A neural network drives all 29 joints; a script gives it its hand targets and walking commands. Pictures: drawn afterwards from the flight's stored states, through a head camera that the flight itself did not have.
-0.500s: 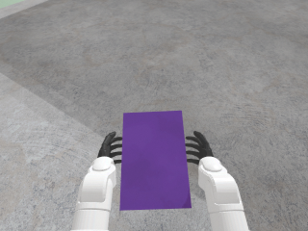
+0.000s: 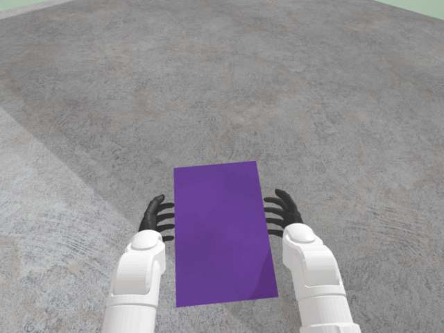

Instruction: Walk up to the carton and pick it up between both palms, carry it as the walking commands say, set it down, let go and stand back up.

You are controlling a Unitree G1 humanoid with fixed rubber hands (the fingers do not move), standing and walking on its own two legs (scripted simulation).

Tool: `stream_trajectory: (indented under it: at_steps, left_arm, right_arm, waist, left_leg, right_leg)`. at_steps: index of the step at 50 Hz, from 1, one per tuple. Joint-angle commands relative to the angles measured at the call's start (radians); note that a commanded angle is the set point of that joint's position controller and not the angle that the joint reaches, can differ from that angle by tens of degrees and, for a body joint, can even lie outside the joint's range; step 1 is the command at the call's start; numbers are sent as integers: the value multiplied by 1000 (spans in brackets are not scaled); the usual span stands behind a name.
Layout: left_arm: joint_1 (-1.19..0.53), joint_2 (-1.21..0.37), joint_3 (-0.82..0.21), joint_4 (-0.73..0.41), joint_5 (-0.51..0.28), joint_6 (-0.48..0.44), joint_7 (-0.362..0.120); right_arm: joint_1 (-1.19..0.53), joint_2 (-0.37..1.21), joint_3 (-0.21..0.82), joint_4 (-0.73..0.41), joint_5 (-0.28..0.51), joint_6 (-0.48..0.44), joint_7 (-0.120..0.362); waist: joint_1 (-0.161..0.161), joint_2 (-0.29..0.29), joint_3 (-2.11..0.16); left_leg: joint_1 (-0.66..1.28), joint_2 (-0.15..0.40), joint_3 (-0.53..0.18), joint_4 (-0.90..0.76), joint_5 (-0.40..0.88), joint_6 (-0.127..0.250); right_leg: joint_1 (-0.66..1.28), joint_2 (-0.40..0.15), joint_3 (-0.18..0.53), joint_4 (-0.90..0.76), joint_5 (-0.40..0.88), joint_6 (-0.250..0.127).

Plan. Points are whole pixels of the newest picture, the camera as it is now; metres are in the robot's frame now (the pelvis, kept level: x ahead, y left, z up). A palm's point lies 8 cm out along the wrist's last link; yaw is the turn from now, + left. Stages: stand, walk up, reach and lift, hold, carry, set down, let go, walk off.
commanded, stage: carry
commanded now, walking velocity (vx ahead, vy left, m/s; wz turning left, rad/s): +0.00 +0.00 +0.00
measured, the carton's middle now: (221, 237) +0.34 +0.00 -0.05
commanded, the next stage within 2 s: none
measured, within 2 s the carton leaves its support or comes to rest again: neither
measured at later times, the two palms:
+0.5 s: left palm (156, 118) +0.62 +0.17 +0.03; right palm (255, 118) +0.63 -0.08 +0.04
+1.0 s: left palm (158, 50) +0.94 +0.21 +0.05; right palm (235, 51) +0.96 -0.04 +0.06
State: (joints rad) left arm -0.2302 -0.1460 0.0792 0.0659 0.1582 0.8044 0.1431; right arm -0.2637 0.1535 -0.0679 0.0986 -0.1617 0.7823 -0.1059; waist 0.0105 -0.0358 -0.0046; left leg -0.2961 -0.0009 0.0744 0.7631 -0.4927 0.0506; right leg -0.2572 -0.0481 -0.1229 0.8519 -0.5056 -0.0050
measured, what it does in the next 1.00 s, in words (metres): walks ahead: right foot, then left foot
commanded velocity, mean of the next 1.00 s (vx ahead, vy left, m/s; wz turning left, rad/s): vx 0.00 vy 0.00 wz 0.00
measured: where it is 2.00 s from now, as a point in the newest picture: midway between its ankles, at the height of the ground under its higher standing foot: (192, 163)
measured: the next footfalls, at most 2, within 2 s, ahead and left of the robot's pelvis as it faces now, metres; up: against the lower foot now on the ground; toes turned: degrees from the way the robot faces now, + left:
right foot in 0.18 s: +0.12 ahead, -0.08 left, +0.00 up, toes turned -8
left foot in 0.36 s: +0.28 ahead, +0.12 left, +0.00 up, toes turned +1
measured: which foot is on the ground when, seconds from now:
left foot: down 0.00-0.18, up 0.20-0.34, down 0.36-0.64, up 0.66-0.82, down 0.84-1.00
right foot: down 0.00-0.00, up 0.02-0.16, down 0.18-0.38, up 0.40-0.60, down 0.62-0.86, up 0.88-1.00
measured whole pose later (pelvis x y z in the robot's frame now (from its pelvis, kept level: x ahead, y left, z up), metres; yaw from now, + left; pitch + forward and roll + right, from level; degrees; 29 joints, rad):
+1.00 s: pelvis +0.65 +0.08 +0.01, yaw -2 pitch +3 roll -2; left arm -0.20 -0.14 0.07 -0.05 0.10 0.82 0.13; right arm -0.26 0.15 -0.05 0.02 -0.17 0.80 -0.12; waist 0.04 0.01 0.03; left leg -0.25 0.00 0.09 0.69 -0.49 0.08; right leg -0.38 0.02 -0.06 0.99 -0.56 0.00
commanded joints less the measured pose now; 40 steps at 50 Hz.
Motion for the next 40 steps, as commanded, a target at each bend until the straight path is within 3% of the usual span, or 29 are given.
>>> stream_trajectory:
  at_steps: [1,2,4,5,6,7,8,9,10,11,12,13,14,16,18,19,20,21,24,26,27,31,32,33,34,35,36,38,40]
  left_arm:
    - [-574,-978,-639,-182,-270,-65,-261]
    - [-561,-977,-624,-195,-272,-63,-252]
    - [-466,-972,-584,-244,-301,-53,-240]
    - [-404,-956,-561,-162,-264,-48,-242]
    - [-388,-958,-556,-180,-282,-49,-238]
    - [-376,-927,-535,-95,-242,-44,-251]
    - [-380,-938,-548,-137,-254,-54,-256]
    - [-365,-964,-552,-116,-242,-62,-265]
    - [-345,-963,-535,-124,-246,-68,-260]
    - [-331,-958,-515,-177,-261,-54,-234]
    - [-262,-941,-495,-230,-273,-36,-206]
    - [-241,-903,-474,-71,-185,-29,-214]
    - [-298,-926,-508,-68,-174,-49,-229]
    - [-477,-965,-583,-278,-254,-77,-229]
    - [-395,-947,-599,-181,-251,-59,-249]
    - [-494,-948,-649,-285,-299,-64,-259]
    - [-557,-980,-688,-265,-330,-60,-269]
    - [-611,-993,-692,-381,-360,-58,-251]
    - [-340,-905,-575,-236,-292,-14,-223]
    - [-352,-903,-565,-262,-284,-38,-231]
    - [-306,-878,-542,-176,-237,-36,-233]
    - [-384,-973,-573,-156,-246,-72,-269]
    - [-413,-975,-587,-242,-281,-70,-263]
    - [-322,-947,-518,-84,-211,-55,-264]
    - [-267,-942,-530,-166,-245,-50,-239]
    - [-256,-948,-530,-268,-281,-34,-209]
    - [-156,-924,-495,-33,-177,-26,-223]
    - [-326,-944,-554,-188,-229,-49,-224]
    - [-363,-934,-559,-245,-238,-51,-220]
  right_arm:
    - [-361,975,473,-61,213,-60,210]
    - [-357,972,460,-86,228,-54,204]
    - [-426,966,522,-265,294,-47,181]
    - [-342,949,505,-174,253,-35,181]
    - [-387,953,538,-245,272,-37,170]
    - [-351,941,528,-137,227,-28,186]
    - [-372,963,573,-166,245,-33,194]
    - [-401,964,607,-173,253,-45,212]
    - [-453,959,621,-201,272,-45,215]
    - [-529,963,629,-299,326,-37,210]
    - [-471,955,606,-349,358,-28,192]
    - [-353,918,541,-126,268,-22,211]
    - [-369,908,538,-97,239,-44,224]
    - [-410,924,529,-215,267,-70,217]
    - [-224,964,481,-72,189,-50,207]
    - [-296,957,481,-164,215,-73,205]
    - [-405,952,509,-208,238,-82,197]
    - [-411,960,502,-306,267,-66,180]
    - [-237,887,448,-215,220,-14,144]
    - [-364,901,541,-316,273,-36,163]
    - [-290,907,534,-196,243,-24,171]
    - [-444,994,660,-218,278,-55,222]
    - [-498,997,682,-318,327,-58,218]
    - [-492,952,638,-209,279,-41,229]
    - [-488,940,628,-304,320,-39,219]
    - [-445,951,615,-381,365,-28,199]
    - [-323,913,563,-140,261,-22,224]
    - [-340,926,542,-190,271,-41,216]
    - [-257,936,511,-153,243,-32,207]
  waist:
    - [-48,398,-417]
    - [-44,317,-331]
    - [-48,203,-289]
    - [-54,257,-346]
    - [-49,233,-373]
    - [-40,187,-361]
    - [-17,106,-410]
    - [6,11,-471]
    - [54,-265,-531]
    - [44,-356,-475]
    - [50,-211,-388]
    - [49,-85,-318]
    - [60,-66,-267]
    - [37,2,-320]
    - [-44,26,-436]
    - [-77,221,-471]
    - [-50,382,-486]
    - [-40,315,-431]
    - [-52,194,-410]
    - [-50,191,-403]
    - [-57,187,-383]
    - [-3,91,-469]
    - [20,19,-521]
    - [41,-284,-558]
    - [39,-282,-552]
    - [47,-151,-476]
    - [50,-110,-458]
    - [47,-11,-383]
    - [31,-53,-412]
  left_leg:
    - [548,263,-325,-156,2062,159]
    - [553,243,-323,-176,1991,113]
    - [674,242,-284,-129,1899,110]
    - [766,219,-245,-84,1961,96]
    - [737,205,-222,-71,1925,71]
    - [624,182,-189,-60,1937,46]
    - [494,169,-123,23,1839,31]
    - [281,126,-39,234,1623,-17]
    - [-167,-11,23,615,572,-82]
    - [-430,-80,-55,682,-171,-70]
    - [-547,-35,-98,631,-235,-44]
    - [-636,-7,-119,524,-281,-16]
    - [-760,10,-130,410,-356,-6]
    - [-551,22,-86,14,-103,-1]
    - [144,-90,69,-257,516,14]
    - [343,128,-251,-227,1349,168]
    - [490,306,-450,-172,1906,289]
    - [515,295,-443,-177,1993,249]
    - [667,260,-365,-117,1738,189]
    - [687,233,-324,-114,1729,133]
    - [740,211,-289,-109,1787,106]
    - [367,139,-104,15,1556,11]
    - [146,70,-58,190,1053,-35]
    - [-188,-58,-56,525,122,-106]
    - [-362,-63,-109,588,-188,-96]
    - [-470,-31,-114,543,-211,-64]
    - [-557,-4,-145,466,-265,-42]
    - [-624,13,-107,216,-242,-38]
    - [-388,-2,-36,-86,-3,-26]
  right_leg:
    - [-317,104,27,347,-104,-6]
    - [-407,87,31,274,-150,-24]
    - [-540,91,-9,99,-122,-13]
    - [-569,111,-49,89,-58,-13]
    - [-486,114,-52,10,13,-26]
    - [-353,136,-79,-94,103,-47]
    - [-141,142,-96,-247,255,-52]
    - [157,76,-12,-326,802,-76]
    - [565,-158,284,-243,1740,-248]
    - [732,-265,427,-201,2146,-357]
    - [714,-281,453,-221,2007,-337]
    - [687,-267,484,-231,1818,-289]
    - [747,-261,459,-188,1745,-243]
    - [612,-221,312,-141,1537,-158]
    - [202,-98,38,37,1286,-70]
    - [7,10,-5,356,744,16]
    - [-218,156,72,467,-117,48]
    - [-316,130,110,495,-138,4]
    - [-532,60,100,273,-154,3]
    - [-553,56,67,196,-64,-28]
    - [-582,92,2,119,1,-38]
    - [26,123,-60,-330,527,-76]
    - [304,-18,99,-330,1112,-162]
    - [609,-275,401,-245,1884,-367]
    - [738,-324,488,-205,2062,-428]
    - [724,-318,471,-221,1944,-374]
    - [746,-291,479,-207,1807,-329]
    - [717,-244,400,-189,1614,-231]
    - [584,-213,266,-192,1564,-168]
